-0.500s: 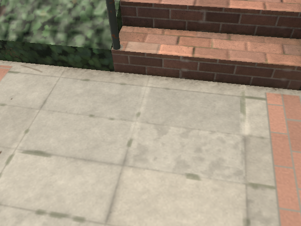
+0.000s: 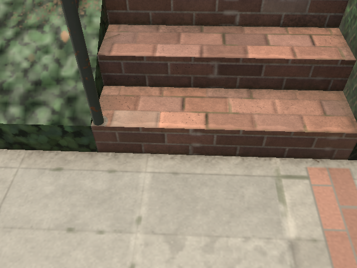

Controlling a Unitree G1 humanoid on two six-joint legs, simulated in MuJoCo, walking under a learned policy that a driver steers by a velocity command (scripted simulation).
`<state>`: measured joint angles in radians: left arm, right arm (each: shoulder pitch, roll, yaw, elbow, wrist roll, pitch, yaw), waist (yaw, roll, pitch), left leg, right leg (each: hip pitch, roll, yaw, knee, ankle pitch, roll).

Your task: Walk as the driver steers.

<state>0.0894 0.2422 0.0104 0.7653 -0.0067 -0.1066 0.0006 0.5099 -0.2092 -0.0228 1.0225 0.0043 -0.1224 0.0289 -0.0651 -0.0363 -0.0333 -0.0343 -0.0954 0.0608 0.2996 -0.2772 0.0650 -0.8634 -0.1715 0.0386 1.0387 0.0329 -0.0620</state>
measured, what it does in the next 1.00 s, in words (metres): walks ahead: right foot, then left foot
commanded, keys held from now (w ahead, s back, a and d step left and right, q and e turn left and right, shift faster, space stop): w+shift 0.60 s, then w+e+shift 0.40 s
